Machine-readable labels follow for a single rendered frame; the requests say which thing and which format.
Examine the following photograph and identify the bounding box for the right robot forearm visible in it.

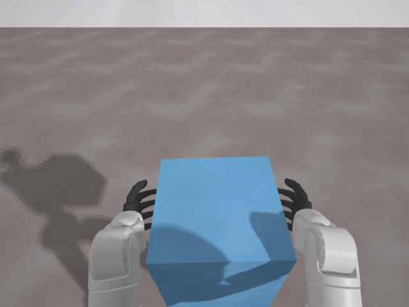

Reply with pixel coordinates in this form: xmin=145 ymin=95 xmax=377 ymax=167
xmin=292 ymin=209 xmax=362 ymax=307

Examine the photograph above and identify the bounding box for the left robot hand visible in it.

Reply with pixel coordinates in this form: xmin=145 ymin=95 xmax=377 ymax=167
xmin=123 ymin=180 xmax=157 ymax=231

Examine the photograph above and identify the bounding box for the left robot forearm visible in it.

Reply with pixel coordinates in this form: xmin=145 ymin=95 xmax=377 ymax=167
xmin=88 ymin=210 xmax=146 ymax=307

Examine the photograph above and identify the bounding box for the carton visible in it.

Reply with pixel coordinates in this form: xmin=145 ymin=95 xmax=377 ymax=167
xmin=146 ymin=156 xmax=297 ymax=307

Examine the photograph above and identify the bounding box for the right robot hand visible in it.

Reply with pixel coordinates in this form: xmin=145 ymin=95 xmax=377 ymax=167
xmin=277 ymin=178 xmax=312 ymax=232

